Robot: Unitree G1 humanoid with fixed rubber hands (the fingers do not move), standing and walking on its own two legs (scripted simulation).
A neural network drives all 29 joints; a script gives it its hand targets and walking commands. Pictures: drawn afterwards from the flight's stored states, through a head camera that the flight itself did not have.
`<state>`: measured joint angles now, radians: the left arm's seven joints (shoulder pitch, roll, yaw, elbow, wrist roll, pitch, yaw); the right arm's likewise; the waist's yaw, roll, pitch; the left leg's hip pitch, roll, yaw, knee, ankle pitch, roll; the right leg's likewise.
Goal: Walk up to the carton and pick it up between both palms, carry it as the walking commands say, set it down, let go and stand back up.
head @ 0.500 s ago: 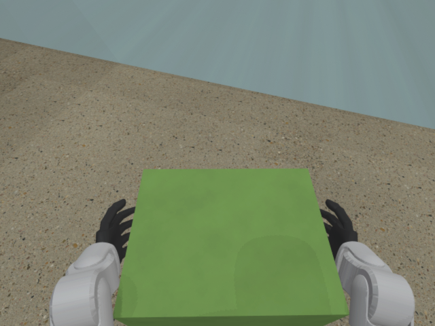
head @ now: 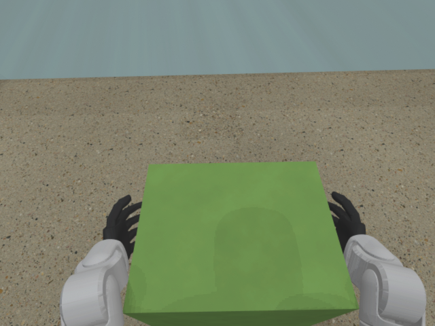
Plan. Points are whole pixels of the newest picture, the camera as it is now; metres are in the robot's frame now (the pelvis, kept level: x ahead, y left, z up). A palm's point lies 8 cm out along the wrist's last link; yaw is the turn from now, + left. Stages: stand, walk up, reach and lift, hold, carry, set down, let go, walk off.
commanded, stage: carry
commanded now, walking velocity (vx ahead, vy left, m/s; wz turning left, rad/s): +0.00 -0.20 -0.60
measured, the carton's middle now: (232, 253) +0.25 -0.01 +0.00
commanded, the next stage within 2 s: none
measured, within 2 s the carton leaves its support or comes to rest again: neither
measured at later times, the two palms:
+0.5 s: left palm (247, 232) +0.25 -0.03 +0.09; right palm out of the picture +0.16 -0.38 +0.08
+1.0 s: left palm (266, 257) +0.21 -0.05 +0.11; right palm out of the picture +0.13 -0.41 +0.11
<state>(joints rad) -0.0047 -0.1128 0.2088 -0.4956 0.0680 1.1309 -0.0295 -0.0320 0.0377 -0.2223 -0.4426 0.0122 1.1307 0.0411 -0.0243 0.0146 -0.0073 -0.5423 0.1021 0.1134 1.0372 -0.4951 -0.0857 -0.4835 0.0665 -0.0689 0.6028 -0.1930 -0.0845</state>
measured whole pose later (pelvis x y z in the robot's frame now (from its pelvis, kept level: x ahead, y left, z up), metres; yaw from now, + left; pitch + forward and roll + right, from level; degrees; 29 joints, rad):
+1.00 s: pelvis -0.07 -0.18 +0.02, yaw -11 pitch +2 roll +0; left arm -0.07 -0.04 0.19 -0.36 0.06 1.19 -0.03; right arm -0.05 0.06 -0.20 -0.37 -0.07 1.19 0.03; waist -0.01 -0.01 -0.15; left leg -0.30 0.04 0.08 0.50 -0.24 -0.01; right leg -0.34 0.02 -0.14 0.46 -0.16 -0.07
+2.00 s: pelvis -0.11 -0.33 +0.00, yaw -12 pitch +4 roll -1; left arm -0.06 -0.10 0.20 -0.41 0.06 1.16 -0.04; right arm -0.04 0.02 -0.22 -0.44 -0.04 1.18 0.03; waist 0.02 0.03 -0.05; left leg -0.48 0.17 0.09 0.96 -0.58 -0.09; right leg -0.42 -0.06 -0.13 0.62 -0.26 -0.01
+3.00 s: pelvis -0.26 -0.57 +0.01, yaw -15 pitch +5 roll -2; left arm -0.08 -0.03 0.20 -0.46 0.01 1.17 -0.03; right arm -0.05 0.09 -0.22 -0.48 -0.07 1.16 0.04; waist 0.01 0.02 -0.07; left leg -0.37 0.22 0.09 0.55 -0.24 -0.10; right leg -0.39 -0.05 -0.09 0.59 -0.35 0.04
